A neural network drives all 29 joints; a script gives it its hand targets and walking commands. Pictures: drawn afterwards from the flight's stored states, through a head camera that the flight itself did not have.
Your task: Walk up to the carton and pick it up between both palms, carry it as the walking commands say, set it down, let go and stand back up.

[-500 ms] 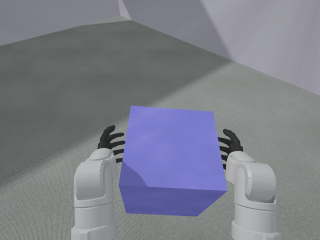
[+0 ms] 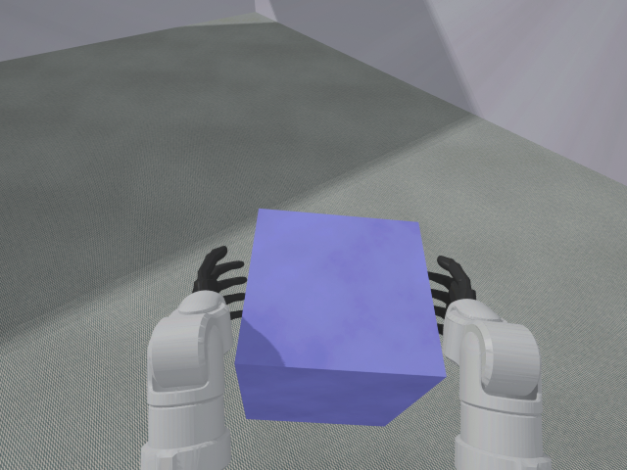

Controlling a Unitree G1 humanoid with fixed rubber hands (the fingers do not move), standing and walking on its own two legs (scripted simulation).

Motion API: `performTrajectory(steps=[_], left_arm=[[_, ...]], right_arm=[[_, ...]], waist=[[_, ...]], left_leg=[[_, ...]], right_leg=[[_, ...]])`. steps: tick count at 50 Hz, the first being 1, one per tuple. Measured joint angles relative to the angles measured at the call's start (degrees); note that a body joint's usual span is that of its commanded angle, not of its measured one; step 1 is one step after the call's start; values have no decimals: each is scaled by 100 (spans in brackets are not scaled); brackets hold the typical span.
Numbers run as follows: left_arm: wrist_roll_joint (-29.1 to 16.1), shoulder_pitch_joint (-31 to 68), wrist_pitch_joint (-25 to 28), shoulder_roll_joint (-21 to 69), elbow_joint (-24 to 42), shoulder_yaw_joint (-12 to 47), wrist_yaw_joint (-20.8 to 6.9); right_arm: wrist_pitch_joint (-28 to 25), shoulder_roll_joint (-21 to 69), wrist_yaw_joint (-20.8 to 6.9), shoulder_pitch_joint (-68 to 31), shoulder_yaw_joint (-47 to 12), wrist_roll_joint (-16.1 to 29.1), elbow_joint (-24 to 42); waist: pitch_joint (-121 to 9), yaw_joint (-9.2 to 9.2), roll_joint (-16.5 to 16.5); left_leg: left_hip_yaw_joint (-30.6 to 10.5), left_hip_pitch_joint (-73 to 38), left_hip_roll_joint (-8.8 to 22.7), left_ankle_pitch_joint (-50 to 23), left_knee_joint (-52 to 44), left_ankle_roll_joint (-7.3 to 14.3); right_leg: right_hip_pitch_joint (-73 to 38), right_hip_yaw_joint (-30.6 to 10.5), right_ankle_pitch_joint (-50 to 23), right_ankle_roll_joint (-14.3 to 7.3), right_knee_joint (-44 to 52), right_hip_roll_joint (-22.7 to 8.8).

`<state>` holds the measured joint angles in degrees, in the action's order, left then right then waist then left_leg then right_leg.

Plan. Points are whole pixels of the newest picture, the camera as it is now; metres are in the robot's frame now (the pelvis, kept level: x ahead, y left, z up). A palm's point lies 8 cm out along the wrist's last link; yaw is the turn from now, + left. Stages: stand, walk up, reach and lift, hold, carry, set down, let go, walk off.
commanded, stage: carry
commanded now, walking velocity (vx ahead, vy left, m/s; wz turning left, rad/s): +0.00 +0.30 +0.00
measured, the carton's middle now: (326, 326) +0.31 +0.02 +0.01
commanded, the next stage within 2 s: none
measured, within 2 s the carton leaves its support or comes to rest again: neither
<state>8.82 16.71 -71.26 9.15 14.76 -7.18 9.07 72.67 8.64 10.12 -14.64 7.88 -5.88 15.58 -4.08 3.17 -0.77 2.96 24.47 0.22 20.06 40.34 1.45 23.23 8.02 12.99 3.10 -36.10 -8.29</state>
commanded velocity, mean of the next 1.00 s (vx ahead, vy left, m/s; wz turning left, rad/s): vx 0.00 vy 0.30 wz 0.00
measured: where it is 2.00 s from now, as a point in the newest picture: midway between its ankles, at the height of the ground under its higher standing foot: outside the picture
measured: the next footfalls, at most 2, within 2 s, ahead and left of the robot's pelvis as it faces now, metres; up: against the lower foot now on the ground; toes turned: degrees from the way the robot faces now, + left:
right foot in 0.42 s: +0.02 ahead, -0.05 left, +0.00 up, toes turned -12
left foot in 0.70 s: +0.03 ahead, +0.31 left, +0.00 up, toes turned +4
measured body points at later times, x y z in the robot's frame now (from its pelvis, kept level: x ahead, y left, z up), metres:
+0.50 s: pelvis -0.04 +0.09 +0.00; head -0.03 +0.08 +0.45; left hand +0.26 +0.24 +0.08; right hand +0.25 -0.05 +0.07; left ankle +0.00 +0.14 -0.69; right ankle -0.01 -0.04 -0.72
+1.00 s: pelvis -0.09 +0.25 +0.00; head -0.08 +0.24 +0.45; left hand +0.21 +0.39 +0.08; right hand +0.20 +0.10 +0.07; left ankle -0.01 +0.30 -0.72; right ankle -0.10 +0.14 -0.69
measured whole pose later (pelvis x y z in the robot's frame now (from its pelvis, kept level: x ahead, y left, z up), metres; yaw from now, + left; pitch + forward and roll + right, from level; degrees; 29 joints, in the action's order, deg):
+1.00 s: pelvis -0.09 +0.25 +0.00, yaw -4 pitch +3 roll +0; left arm 8.8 15.8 -70.3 8.8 15.6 -7.1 8.9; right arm 71.5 8.7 10.2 -14.8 7.2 -5.9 15.5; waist -1.7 3.2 1.3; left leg 9.7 26.9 0.0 12.3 36.2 5.7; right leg 26.4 7.5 30.8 2.2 -51.8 -3.3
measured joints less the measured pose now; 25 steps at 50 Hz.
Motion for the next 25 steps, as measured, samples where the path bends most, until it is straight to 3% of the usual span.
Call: performTrajectory(steps=[2, 5, 7, 10, 14, 19, 21, 22, 24, 25], left_arm=[[0, -17, -7, -6, -2, 1, -2], [0, -44, -10, -15, -3, 13, -5], [0, -44, -11, -16, -1, 13, -5], [0, -42, 7, -17, 1, 10, -5], [0, -40, 61, -17, 2, 17, -5], [0, -41, 73, -15, 5, 20, -5], [0, -41, 74, -14, 5, 21, -5], [-1, -45, 87, -11, 7, 26, -4], [-1, -61, 93, -16, 6, 35, -4], [-1, -73, 88, -17, 7, 41, -5]], right_arm=[[9, 0, 0, 4, -8, 1, -11], [25, -2, 0, 5, -15, 0, -19], [26, 0, 0, 4, -16, 0, -18], [11, 1, 0, 2, -20, 0, -17], [-45, 3, 0, 1, -19, 0, -17], [-59, 4, 0, 2, -16, -1, -18], [-60, 2, 0, 3, -16, -1, -16], [-72, 0, -1, 6, -16, -1, -12], [-72, 0, -1, 16, -20, 0, -13], [-60, -1, 0, 16, -20, 0, -11]], waist=[[77, -1, 11], [200, -7, 260], [258, -4, 358], [299, -2, 294], [339, 0, 241], [340, 6, 404], [308, 6, 424], [318, 3, 370], [331, 10, 234], [324, 8, 224]], left_leg=[[36, -17, -52, -457, -29, 78], [-46, -18, -34, -422, -91, 334], [-50, -16, -44, -475, -194, 411], [127, -1, -108, -586, -368, 494], [457, 58, -165, -655, -473, 645], [663, 167, -268, -766, -539, 771], [690, 202, -388, -803, -537, 777], [685, 259, -458, -568, -345, 655], [461, 547, -431, 49, 824, 429], [260, 666, -349, 113, 1336, 374]], right_leg=[[17, 5, 252, 64, -239, -75], [318, 19, 1502, 66, -1824, 87], [395, 13, 1612, 41, -2588, 188], [403, 7, 1619, 31, -2880, 265], [408, 3, 1761, -13, -2549, 420], [225, -7, 1749, -229, -1214, 574], [-73, -12, 1031, -391, -259, 529], [-90, -10, 246, -417, -112, 425], [-102, -6, 350, -597, -210, 290], [-99, -3, 416, -538, -216, 261]])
